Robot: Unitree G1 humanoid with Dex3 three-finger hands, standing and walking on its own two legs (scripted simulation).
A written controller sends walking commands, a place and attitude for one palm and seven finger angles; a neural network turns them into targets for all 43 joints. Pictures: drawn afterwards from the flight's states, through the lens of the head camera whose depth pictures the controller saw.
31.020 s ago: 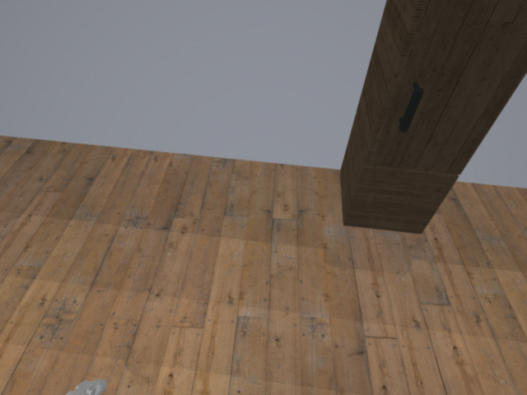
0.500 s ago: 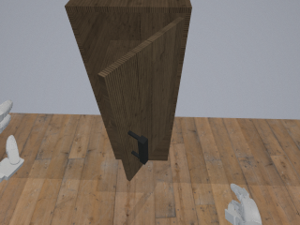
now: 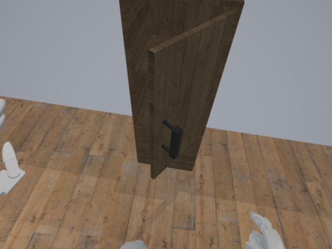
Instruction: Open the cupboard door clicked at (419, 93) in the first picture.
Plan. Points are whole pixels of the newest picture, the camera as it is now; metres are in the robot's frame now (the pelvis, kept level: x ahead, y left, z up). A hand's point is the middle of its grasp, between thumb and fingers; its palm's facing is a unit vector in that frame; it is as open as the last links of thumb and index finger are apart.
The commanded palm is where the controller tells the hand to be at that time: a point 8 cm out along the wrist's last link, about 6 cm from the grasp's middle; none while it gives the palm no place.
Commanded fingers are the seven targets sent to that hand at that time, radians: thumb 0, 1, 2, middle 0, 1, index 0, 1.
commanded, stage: step back with the hand held close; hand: left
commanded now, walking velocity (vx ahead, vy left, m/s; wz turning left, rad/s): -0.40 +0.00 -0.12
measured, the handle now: (170, 139) +0.45 +0.03 -0.06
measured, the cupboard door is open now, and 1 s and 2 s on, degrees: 56 56 56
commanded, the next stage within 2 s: stop stepping back and stand still in 0.20 s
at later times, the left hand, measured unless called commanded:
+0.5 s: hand (43, 242) +0.10 +0.18 +0.17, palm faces +0.21 -0.80 -0.56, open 7.4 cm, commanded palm +0.05 +0.24 +0.19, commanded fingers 0.00 0.90 0.90 -0.20 -0.30 -0.20 -0.30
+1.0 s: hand out of the picture +0.05 +0.18 +0.19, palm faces +0.34 -0.81 -0.48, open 7.4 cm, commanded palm +0.01 +0.22 +0.19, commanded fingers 0.00 0.90 0.90 -0.20 -0.30 -0.20 -0.30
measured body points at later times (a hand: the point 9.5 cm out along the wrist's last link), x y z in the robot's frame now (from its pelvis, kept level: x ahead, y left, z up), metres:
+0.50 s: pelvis -0.13 -0.04 +0.00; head -0.09 -0.04 +0.45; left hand +0.08 +0.22 +0.20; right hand +0.02 -0.29 -0.09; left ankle -0.03 +0.09 -0.70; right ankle -0.25 -0.12 -0.73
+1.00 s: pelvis -0.17 -0.06 +0.01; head -0.17 -0.06 +0.46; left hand +0.03 +0.22 +0.21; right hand -0.06 -0.32 -0.08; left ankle -0.12 +0.06 -0.71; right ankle -0.25 -0.12 -0.73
